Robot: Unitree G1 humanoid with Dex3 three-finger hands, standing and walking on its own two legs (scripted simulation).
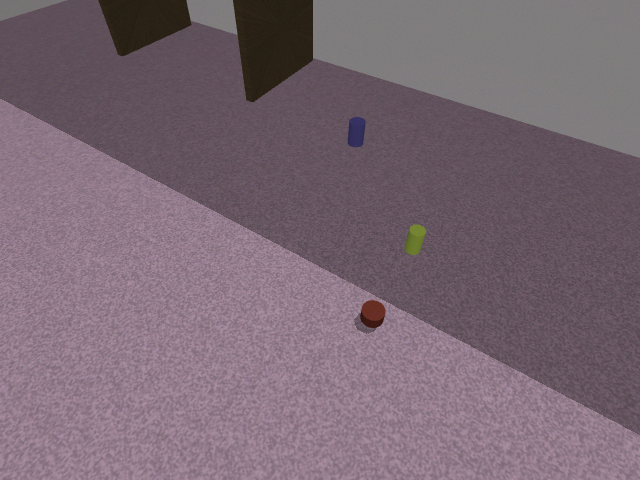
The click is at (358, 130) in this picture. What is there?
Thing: squat round
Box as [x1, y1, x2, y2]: [348, 117, 365, 146]
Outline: 353,117 349,120 348,144 351,146 359,146 362,144 365,121 362,118
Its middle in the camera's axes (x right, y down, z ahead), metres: +0.20 -0.59 +2.10
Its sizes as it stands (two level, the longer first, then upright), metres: 0.086 0.086 0.131
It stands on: the floor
